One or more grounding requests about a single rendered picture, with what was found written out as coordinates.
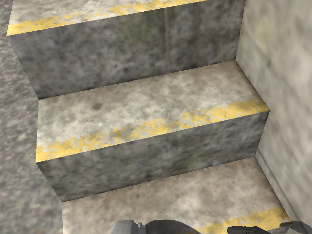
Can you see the left robot thigh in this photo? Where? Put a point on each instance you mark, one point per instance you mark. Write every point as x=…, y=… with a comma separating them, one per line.
x=128, y=227

